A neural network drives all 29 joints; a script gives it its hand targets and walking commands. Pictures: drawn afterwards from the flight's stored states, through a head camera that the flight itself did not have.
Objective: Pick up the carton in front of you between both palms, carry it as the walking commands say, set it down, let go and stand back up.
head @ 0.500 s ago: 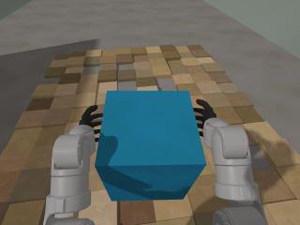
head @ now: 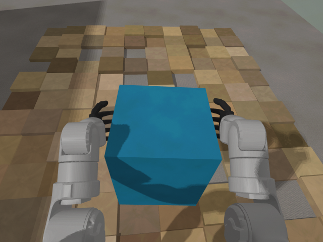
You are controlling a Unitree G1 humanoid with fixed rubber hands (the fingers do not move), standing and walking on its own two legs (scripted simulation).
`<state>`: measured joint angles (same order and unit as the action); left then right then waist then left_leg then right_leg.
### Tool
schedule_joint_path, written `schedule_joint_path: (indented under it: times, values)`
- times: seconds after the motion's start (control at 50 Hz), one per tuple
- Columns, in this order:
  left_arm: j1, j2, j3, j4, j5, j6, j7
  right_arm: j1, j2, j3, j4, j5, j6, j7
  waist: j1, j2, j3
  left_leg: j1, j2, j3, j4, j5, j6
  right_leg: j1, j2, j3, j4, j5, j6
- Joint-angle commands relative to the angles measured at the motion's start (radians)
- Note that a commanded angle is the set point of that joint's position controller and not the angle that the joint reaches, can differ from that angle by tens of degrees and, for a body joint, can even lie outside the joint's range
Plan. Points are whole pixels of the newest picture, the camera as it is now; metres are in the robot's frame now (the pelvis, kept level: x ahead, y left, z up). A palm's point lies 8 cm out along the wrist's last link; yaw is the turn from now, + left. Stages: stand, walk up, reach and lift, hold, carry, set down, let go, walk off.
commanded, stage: carry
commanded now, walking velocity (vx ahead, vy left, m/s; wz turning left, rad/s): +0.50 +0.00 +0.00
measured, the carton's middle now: (160, 149) +0.36 +0.01 +0.03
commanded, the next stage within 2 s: none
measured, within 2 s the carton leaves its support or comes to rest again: neither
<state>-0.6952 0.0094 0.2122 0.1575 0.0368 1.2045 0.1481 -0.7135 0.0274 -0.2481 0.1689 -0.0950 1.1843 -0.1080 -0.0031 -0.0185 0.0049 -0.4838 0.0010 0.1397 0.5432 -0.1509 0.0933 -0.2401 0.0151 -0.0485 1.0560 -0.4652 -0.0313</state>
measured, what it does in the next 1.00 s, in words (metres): walks ahead: right foot 0.03 m higher, then left foot 0.04 m lower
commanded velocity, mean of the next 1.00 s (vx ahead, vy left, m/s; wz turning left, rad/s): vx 0.50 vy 0.00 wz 0.00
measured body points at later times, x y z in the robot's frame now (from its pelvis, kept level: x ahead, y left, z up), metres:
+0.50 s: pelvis +0.35 -0.03 +0.04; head +0.43 -0.02 +0.48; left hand +0.72 +0.16 +0.17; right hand +0.76 -0.14 +0.18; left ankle +0.29 +0.08 -0.61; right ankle +0.39 -0.11 -0.69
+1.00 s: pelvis +0.67 +0.04 +0.00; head +0.71 +0.06 +0.44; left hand +1.07 +0.19 +0.12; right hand +1.05 -0.12 +0.13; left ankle +0.61 +0.11 -0.74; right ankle +0.69 -0.08 -0.60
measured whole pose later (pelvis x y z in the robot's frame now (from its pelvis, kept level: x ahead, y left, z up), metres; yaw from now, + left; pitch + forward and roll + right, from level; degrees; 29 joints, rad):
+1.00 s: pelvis +0.67 +0.04 +0.00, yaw +1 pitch +5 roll -2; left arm -0.86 0.02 0.26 0.18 0.07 1.37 0.15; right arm -0.81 0.00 -0.29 0.15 -0.06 1.33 -0.12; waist -0.07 -0.01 -0.02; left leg -0.28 0.00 0.09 0.56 -0.38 0.07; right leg -0.81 -0.03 -0.06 1.42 -0.43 -0.04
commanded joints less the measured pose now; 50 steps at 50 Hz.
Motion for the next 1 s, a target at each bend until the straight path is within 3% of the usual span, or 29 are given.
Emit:
schedule_joint_path:
  times: [0.0,0.02,0.06,0.14,0.22,0.26,0.28,0.3,0.32,0.34,0.36,0.38,0.4,0.44,0.5,0.56,0.62,0.66,0.7,0.72,0.74,0.76,0.78,0.8,0.82,0.84,0.86,0.92,0.98]
  values:
    - [-0.736,-1.162,-0.634,-0.159,-0.403,-0.021,-0.237,-0.618,1.108,0.629,-0.112,0.442,-0.012,0.225,-0.074,0.208,-0.622,0.889,0.334,-0.536,-0.074,0.353,0.187,-0.570,-0.023,0.095,0.313,-0.002,-0.015]
    - [-0.744,-1.170,-0.642,-0.189,-0.402,-0.028,-0.230,-0.666,1.132,0.653,-0.166,0.468,-0.018,0.227,-0.065,0.140,-0.602,0.836,0.329,-0.501,-0.081,0.401,0.170,-0.578,-0.044,0.083,0.291,0.036,-0.010]
    - [-0.721,-1.163,-0.650,-0.235,-0.387,-0.039,-0.215,-0.718,1.160,0.711,-0.260,0.515,-0.028,0.227,-0.061,0.087,-0.586,0.754,0.309,-0.439,-0.098,0.357,0.153,-0.561,-0.066,0.066,0.237,0.067,-0.004]
    - [-0.627,-1.112,-0.674,-0.285,-0.337,-0.059,-0.195,-0.693,1.134,0.773,-0.351,0.540,-0.039,0.229,-0.070,0.124,-0.552,0.730,0.268,-0.323,-0.103,0.431,0.143,-0.606,-0.072,0.008,0.062,0.083,0.011]
    - [-0.602,-1.043,-0.702,-0.327,-0.316,-0.063,-0.192,-0.648,1.072,0.807,-0.368,0.540,-0.037,0.237,-0.082,0.138,-0.482,0.663,0.182,-0.178,-0.095,0.634,0.090,-0.477,-0.023,-0.082,-0.285,0.286,0.000]
    - [-0.609,-0.998,-0.710,-0.346,-0.321,-0.053,-0.194,-0.640,1.029,0.808,-0.372,0.539,-0.028,0.235,-0.066,0.159,-0.461,0.587,0.150,-0.105,-0.063,0.778,0.045,-0.267,0.058,-0.183,-0.473,0.363,-0.011]
    - [-0.620,-0.981,-0.710,-0.351,-0.323,-0.044,-0.196,-0.640,1.004,0.809,-0.378,0.539,-0.019,0.231,-0.020,0.173,-0.520,0.521,0.148,-0.049,0.069,0.873,0.007,-0.044,0.077,-0.211,-0.535,0.442,-0.043]
    - [-0.602,-0.955,-0.700,-0.346,-0.327,-0.034,-0.200,-0.646,0.974,0.804,-0.377,0.535,-0.008,0.227,0.038,0.168,-0.597,0.393,0.131,-0.033,0.211,0.751,-0.031,0.201,0.022,-0.132,-0.537,0.475,-0.084]
    - [-0.596,-0.908,-0.680,-0.334,-0.311,-0.030,-0.199,-0.666,0.973,0.793,-0.374,0.537,0.011,0.228,0.093,-0.080,-0.743,0.109,0.043,-0.055,0.508,0.395,-0.085,0.507,-0.233,0.305,-0.511,0.576,-0.212]
    - [-0.589,-0.905,-0.679,-0.332,-0.326,-0.019,-0.199,-0.656,0.943,0.777,-0.365,0.531,0.028,0.229,0.105,-0.305,-0.785,-0.096,-0.111,-0.110,0.756,-0.335,-0.097,0.653,-0.356,0.588,-0.573,0.872,-0.330]
    - [-0.615,-0.905,-0.685,-0.356,-0.359,-0.002,-0.204,-0.672,0.943,0.771,-0.345,0.529,0.036,0.223,0.095,-0.240,-0.753,-0.244,-0.057,-0.201,0.898,-0.396,-0.067,0.717,-0.366,0.539,-0.529,0.887,-0.337]
    - [-0.664,-0.932,-0.706,-0.393,-0.397,0.009,-0.209,-0.680,0.928,0.743,-0.355,0.515,0.045,0.216,0.107,-0.128,-0.693,-0.324,-0.022,-0.212,0.879,-0.358,-0.051,0.674,-0.340,0.486,-0.523,0.860,-0.299]
    - [-0.735,-0.950,-0.717,-0.434,-0.429,0.019,-0.214,-0.712,0.923,0.722,-0.373,0.503,0.056,0.206,0.097,-0.068,-0.619,-0.351,0.009,-0.204,0.784,-0.312,-0.040,0.604,-0.315,0.427,-0.533,0.825,-0.243]
    - [-0.814,-0.972,-0.713,-0.458,-0.473,0.048,-0.224,-0.698,0.890,0.667,-0.355,0.450,0.081,0.181,0.083,-0.048,-0.580,-0.299,0.037,-0.191,0.632,-0.255,-0.044,0.511,-0.282,0.351,-0.570,0.753,-0.190]
    - [-0.851,-0.973,-0.692,-0.403,-0.496,0.088,-0.243,-0.654,0.853,0.607,-0.273,0.373,0.112,0.159,0.084,-0.056,-0.554,-0.269,0.038,-0.156,0.456,-0.236,-0.063,0.451,-0.284,0.299,-0.600,0.730,-0.203]
    - [-0.866,-0.993,-0.655,-0.304,-0.500,0.114,-0.266,-0.661,0.851,0.568,-0.196,0.320,0.135,0.153,0.086,-0.096,-0.489,-0.201,0.037,-0.123,0.239,-0.044,-0.076,0.354,-0.247,0.190,-0.626,0.718,-0.178]
    - [-0.877,-1.019,-0.618,-0.212,-0.487,0.127,-0.282,-0.701,0.872,0.547,-0.150,0.312,0.152,0.162,0.087,-0.116,-0.431,-0.080,0.016,-0.080,0.065,0.157,-0.073,0.279,-0.193,0.081,-0.622,0.690,-0.126]
    - [-0.896,-1.023,-0.598,-0.167,-0.478,0.131,-0.281,-0.743,0.884,0.538,-0.124,0.329,0.163,0.174,0.091,-0.112,-0.398,-0.019,0.016,-0.074,-0.019,0.235,-0.050,0.250,-0.196,0.069,-0.590,0.614,-0.109]
    - [-0.910,-1.027,-0.575,-0.122,-0.468,0.137,-0.273,-0.772,0.892,0.519,-0.086,0.348,0.175,0.186,0.049,-0.107,-0.382,0.078,0.021,-0.050,-0.091,0.273,-0.026,0.227,-0.192,0.050,-0.493,0.636,-0.085]
    - [-0.914,-1.026,-0.562,-0.095,-0.463,0.141,-0.269,-0.767,0.889,0.506,-0.052,0.355,0.178,0.191,0.000,-0.069,-0.408,0.222,-0.001,-0.002,-0.132,0.295,-0.028,0.186,-0.162,0.004,-0.363,0.695,-0.055]
    - [-0.945,-1.030,-0.545,-0.078,-0.457,0.146,-0.264,-0.792,0.878,0.493,-0.020,0.356,0.176,0.191,-0.023,0.094,-0.479,0.472,0.010,0.010,-0.114,0.300,-0.017,0.060,-0.099,-0.056,-0.128,0.622,-0.011]
    - [-0.950,-1.011,-0.533,-0.054,-0.451,0.147,-0.260,-0.758,0.890,0.473,0.018,0.369,0.178,0.195,-0.071,0.133,-0.473,0.661,0.128,-0.127,-0.081,0.444,-0.032,-0.176,-0.071,-0.045,0.063,0.298,0.017]
    - [-0.926,-1.004,-0.508,0.005,-0.442,0.152,-0.254,-0.738,0.897,0.449,0.063,0.380,0.183,0.198,-0.025,0.277,-0.458,0.827,0.297,-0.328,0.106,1.089,-0.011,-0.431,-0.024,0.012,0.247,-0.140,0.035]
    - [-0.918,-1.010,-0.473,0.039,-0.423,0.154,-0.244,-0.771,0.882,0.440,0.079,0.386,0.181,0.198,-0.053,0.332,-0.535,0.948,0.350,-0.444,0.112,1.179,0.077,-0.572,0.006,0.038,0.355,-0.136,0.041]
    - [-0.943,-1.032,-0.450,0.012,-0.411,0.155,-0.236,-0.843,0.896,0.448,0.039,0.412,0.171,0.201,-0.083,0.328,-0.579,0.939,0.407,-0.592,0.013,0.800,0.194,-0.675,0.012,0.035,0.444,-0.102,0.023]
    - [-0.989,-1.045,-0.451,-0.023,-0.401,0.152,-0.228,-0.904,0.958,0.463,-0.015,0.447,0.164,0.208,-0.077,0.207,-0.536,0.828,0.384,-0.612,-0.055,0.471,0.207,-0.701,-0.028,0.046,0.470,-0.071,0.016]
    - [-0.997,-1.064,-0.450,-0.040,-0.396,0.149,-0.219,-0.968,1.009,0.475,-0.071,0.477,0.159,0.214,-0.065,0.142,-0.510,0.749,0.346,-0.573,-0.077,0.365,0.185,-0.699,-0.049,0.050,0.453,-0.033,0.011]
    - [-0.948,-1.103,-0.450,-0.065,-0.371,0.123,-0.194,-1.030,1.099,0.519,-0.152,0.538,0.141,0.229,-0.047,0.135,-0.488,0.648,0.294,-0.431,-0.084,0.311,0.128,-0.696,-0.068,0.015,0.419,0.020,-0.006]
    - [-0.897,-1.116,-0.485,-0.101,-0.350,0.091,-0.175,-0.975,1.123,0.548,-0.177,0.545,0.114,0.235,-0.062,0.160,-0.473,0.681,0.236,-0.335,-0.074,0.396,0.123,-0.775,-0.057,-0.039,0.344,0.069,-0.024]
